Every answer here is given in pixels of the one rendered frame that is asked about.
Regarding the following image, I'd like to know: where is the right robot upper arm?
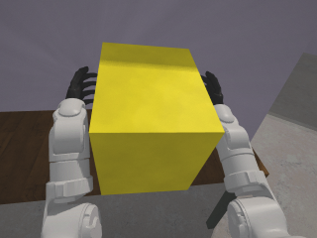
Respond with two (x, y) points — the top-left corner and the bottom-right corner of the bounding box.
(227, 195), (306, 238)

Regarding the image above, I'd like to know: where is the robot left hand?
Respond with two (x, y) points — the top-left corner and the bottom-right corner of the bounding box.
(65, 66), (98, 105)

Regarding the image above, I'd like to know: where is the left robot upper arm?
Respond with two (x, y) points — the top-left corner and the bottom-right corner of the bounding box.
(42, 202), (102, 238)

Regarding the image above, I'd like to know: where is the robot right hand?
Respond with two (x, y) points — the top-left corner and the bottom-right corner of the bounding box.
(200, 71), (224, 105)

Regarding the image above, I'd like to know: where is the table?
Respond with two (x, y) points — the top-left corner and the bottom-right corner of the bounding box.
(0, 109), (269, 229)

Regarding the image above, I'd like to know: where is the carton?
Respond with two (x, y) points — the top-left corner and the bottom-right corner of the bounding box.
(88, 42), (225, 195)

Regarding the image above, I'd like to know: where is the right robot forearm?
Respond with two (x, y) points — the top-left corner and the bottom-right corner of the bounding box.
(214, 104), (288, 232)

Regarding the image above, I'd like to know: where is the left robot forearm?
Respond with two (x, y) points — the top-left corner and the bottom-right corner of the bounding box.
(41, 98), (93, 238)

